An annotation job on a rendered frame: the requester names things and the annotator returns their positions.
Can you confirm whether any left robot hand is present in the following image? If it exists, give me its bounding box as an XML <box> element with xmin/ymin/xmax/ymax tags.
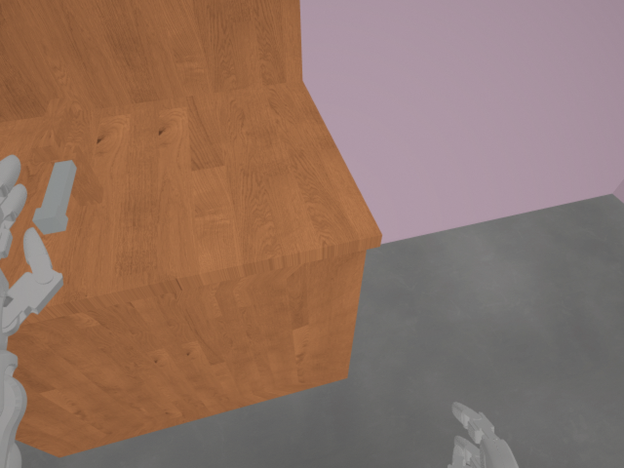
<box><xmin>0</xmin><ymin>155</ymin><xmax>63</xmax><ymax>350</ymax></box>

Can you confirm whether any right robot hand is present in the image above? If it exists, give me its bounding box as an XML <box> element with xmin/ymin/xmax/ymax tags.
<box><xmin>448</xmin><ymin>402</ymin><xmax>519</xmax><ymax>468</ymax></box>

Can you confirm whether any tap lever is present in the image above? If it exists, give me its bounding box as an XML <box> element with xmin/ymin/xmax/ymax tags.
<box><xmin>32</xmin><ymin>160</ymin><xmax>77</xmax><ymax>235</ymax></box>

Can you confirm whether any robot left forearm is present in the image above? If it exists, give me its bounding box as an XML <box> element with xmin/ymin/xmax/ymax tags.
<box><xmin>0</xmin><ymin>350</ymin><xmax>27</xmax><ymax>468</ymax></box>

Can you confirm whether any counter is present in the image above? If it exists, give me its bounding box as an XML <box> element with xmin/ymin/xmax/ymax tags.
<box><xmin>0</xmin><ymin>0</ymin><xmax>382</xmax><ymax>457</ymax></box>

